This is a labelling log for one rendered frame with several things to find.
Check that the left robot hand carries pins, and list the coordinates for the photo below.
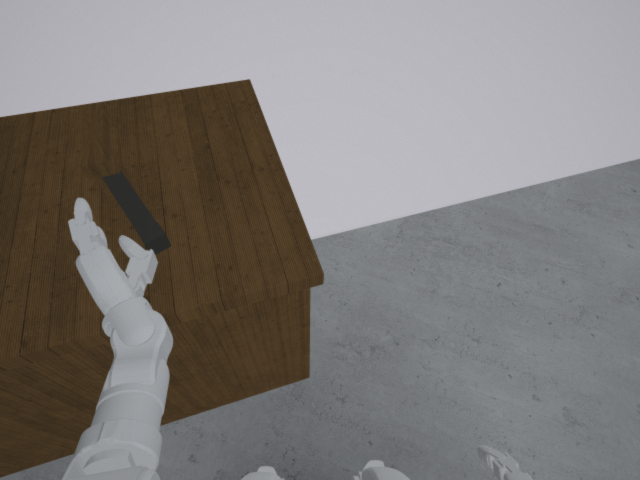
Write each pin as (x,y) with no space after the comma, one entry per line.
(106,282)

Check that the counter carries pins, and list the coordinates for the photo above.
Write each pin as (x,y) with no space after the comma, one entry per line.
(233,288)

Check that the robot shin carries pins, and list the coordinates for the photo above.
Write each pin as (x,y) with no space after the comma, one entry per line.
(266,469)
(373,463)

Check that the robot left forearm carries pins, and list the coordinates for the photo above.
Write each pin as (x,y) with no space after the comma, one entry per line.
(125,429)

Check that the right robot shin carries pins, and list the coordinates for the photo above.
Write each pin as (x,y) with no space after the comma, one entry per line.
(373,463)

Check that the left robot shin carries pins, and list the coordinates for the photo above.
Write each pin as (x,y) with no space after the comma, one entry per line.
(266,469)

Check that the right robot hand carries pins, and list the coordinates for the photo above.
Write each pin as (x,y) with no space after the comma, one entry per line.
(503,465)

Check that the tap lever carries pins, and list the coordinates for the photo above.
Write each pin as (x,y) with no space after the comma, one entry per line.
(147,228)

